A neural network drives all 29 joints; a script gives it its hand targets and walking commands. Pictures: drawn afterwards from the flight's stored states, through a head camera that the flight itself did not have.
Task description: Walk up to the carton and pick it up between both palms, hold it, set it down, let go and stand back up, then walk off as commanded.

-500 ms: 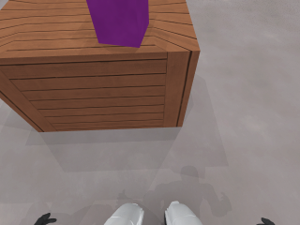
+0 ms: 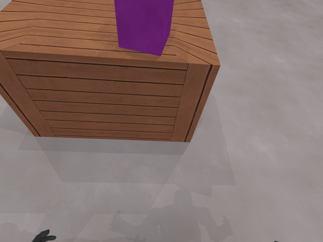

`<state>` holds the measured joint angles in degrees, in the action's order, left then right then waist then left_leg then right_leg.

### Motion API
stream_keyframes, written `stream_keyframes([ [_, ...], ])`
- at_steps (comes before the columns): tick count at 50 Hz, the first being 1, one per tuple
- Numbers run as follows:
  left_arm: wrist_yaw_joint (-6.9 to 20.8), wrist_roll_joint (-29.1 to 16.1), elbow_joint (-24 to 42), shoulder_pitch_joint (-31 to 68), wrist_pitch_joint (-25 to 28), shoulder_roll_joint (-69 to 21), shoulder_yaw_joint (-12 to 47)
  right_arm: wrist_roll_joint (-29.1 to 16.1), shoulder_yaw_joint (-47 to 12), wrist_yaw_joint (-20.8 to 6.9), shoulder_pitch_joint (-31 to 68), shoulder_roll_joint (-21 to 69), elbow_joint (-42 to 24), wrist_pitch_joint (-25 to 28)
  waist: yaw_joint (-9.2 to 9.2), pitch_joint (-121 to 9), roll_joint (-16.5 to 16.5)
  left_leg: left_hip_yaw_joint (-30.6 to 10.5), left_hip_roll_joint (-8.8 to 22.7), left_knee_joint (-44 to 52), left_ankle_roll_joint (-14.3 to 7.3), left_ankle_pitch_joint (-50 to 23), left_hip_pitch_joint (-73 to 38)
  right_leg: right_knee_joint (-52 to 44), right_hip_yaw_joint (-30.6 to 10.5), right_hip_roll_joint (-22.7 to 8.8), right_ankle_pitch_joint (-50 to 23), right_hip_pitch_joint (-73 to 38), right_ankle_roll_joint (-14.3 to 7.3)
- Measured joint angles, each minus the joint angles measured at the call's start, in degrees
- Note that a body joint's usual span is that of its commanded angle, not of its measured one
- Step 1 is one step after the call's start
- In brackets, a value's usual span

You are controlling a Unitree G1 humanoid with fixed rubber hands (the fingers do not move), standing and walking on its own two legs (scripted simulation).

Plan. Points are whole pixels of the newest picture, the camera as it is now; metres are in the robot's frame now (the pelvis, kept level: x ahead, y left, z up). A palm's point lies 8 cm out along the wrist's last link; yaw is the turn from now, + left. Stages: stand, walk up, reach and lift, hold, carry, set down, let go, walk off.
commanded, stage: walk off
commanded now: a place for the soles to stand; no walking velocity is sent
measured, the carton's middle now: (146, 13) +0.99 +0.05 +0.06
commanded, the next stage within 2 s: stand in 0.30 s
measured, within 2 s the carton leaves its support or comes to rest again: neither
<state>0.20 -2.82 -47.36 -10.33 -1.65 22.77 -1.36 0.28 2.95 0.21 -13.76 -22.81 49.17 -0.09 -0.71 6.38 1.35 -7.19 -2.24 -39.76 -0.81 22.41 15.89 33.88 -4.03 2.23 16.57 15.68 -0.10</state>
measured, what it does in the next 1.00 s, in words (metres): stands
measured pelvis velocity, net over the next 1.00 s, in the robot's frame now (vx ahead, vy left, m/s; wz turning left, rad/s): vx -0.02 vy -0.03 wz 0.00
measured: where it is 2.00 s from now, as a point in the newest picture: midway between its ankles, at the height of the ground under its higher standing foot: outside the picture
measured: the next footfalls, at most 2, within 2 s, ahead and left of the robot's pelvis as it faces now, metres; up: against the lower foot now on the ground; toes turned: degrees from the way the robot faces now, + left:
none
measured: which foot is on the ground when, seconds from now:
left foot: down 0.00-1.00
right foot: down 0.00-1.00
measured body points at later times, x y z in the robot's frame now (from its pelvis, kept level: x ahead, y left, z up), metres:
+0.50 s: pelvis +0.00 -0.01 +0.00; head +0.01 +0.01 +0.45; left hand +0.11 +0.29 -0.11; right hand +0.08 -0.32 -0.09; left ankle -0.01 +0.12 -0.72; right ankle +0.01 -0.14 -0.72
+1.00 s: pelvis -0.02 -0.03 +0.01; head -0.03 -0.02 +0.46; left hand +0.07 +0.28 -0.11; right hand +0.05 -0.34 -0.10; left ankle -0.01 +0.12 -0.72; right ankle +0.01 -0.14 -0.72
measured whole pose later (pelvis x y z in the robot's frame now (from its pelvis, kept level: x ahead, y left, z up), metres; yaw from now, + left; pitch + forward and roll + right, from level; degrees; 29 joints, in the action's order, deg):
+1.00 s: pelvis -0.02 -0.03 +0.01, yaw +0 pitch -2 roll +0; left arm 0.5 -2.8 -55.1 -10.2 0.0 21.6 -1.4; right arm 0.9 2.8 0.1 -13.6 -21.1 52.5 1.7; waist -0.7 1.5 0.6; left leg -7.2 -1.4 -32.1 1.3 16.4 13.5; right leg 31.9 -3.9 2.1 14.1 15.5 0.1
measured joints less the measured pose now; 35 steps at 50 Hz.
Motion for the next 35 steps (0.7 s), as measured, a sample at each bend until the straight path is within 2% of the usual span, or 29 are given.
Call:
stream_keyframes([
  [2,0.0,0.0,-0.22,0.0,0.54,-0.59,0.0,-0.19,0.0,0.0,0.16,0.15,0.0,0.35,-0.01,-0.56,-0.67,0.0,0.19,0.0,0.01,0.09,-0.01,-0.01,0.1,0.12,0.51,-0.02,0.61],
  [4,0.06,0.0,-0.23,0.01,1.0,-0.86,0.0,-0.2,0.0,0.0,0.15,0.24,0.01,0.53,-0.03,-1.34,-0.97,-0.04,0.38,0.5,0.01,0.72,-0.13,-0.01,0.12,0.13,0.63,-0.01,0.65],
  [6,0.14,0.0,-0.24,0.07,1.02,-0.88,-0.01,-0.18,-0.01,0.0,0.16,0.53,0.09,0.75,-0.01,-2.21,-0.83,0.01,0.34,1.79,0.06,-1.98,-0.42,-0.01,0.1,-0.01,0.61,-0.02,0.72],
  [17,0.53,0.0,-0.4,0.12,1.34,-1.12,-0.01,0.05,-0.06,0.01,0.15,0.98,0.13,1.82,-0.01,-3.76,-0.76,0.01,0.73,2.31,0.69,-1.57,-0.71,-0.41,0.1,0.17,0.21,-0.23,0.73],
  [35,0.22,0.01,-5.21,0.17,1.65,-1.12,-0.01,0.53,-0.17,-0.05,0.15,1.65,0.43,1.82,-0.01,-4.83,-0.74,0.0,0.63,4.51,1.41,-3.6,-1.49,-0.83,0.09,-0.11,-0.97,-0.22,0.73],
])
